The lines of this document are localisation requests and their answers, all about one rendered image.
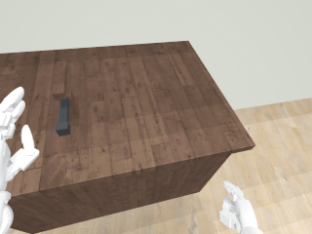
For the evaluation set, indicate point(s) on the left robot forearm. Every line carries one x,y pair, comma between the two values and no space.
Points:
6,213

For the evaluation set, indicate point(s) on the tap lever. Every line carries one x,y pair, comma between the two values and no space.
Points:
62,126

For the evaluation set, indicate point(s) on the left robot hand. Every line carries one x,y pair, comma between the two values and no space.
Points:
11,109

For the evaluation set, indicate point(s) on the right robot hand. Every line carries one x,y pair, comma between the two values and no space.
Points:
241,213

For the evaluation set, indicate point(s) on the counter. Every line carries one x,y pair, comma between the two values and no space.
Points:
148,124

